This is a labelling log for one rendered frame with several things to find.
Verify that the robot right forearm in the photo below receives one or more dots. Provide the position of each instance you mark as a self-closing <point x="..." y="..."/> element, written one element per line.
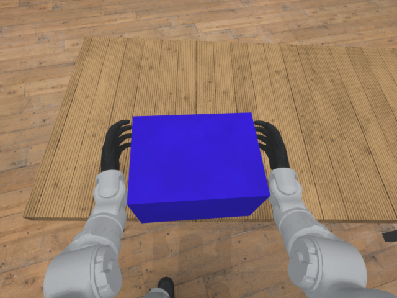
<point x="291" y="216"/>

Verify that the table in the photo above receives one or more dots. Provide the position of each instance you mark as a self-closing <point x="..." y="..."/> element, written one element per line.
<point x="335" y="109"/>

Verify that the right robot upper arm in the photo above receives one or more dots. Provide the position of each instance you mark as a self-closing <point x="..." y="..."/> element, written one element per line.
<point x="327" y="268"/>

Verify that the robot left forearm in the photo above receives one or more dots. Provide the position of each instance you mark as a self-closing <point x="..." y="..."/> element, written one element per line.
<point x="106" y="223"/>

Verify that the left robot upper arm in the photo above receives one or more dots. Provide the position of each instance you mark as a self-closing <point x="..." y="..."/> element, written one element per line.
<point x="91" y="272"/>

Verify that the carton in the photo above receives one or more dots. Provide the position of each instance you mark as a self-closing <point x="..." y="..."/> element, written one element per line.
<point x="198" y="166"/>

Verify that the left robot foot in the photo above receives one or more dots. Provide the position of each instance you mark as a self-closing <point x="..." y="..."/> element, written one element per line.
<point x="167" y="284"/>

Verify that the right robot hand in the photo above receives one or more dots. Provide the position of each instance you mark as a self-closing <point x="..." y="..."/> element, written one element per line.
<point x="275" y="147"/>

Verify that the left robot shin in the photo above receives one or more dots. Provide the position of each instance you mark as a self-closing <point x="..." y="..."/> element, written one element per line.
<point x="159" y="290"/>

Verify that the left robot hand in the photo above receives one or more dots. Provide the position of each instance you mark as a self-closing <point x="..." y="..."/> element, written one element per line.
<point x="112" y="149"/>

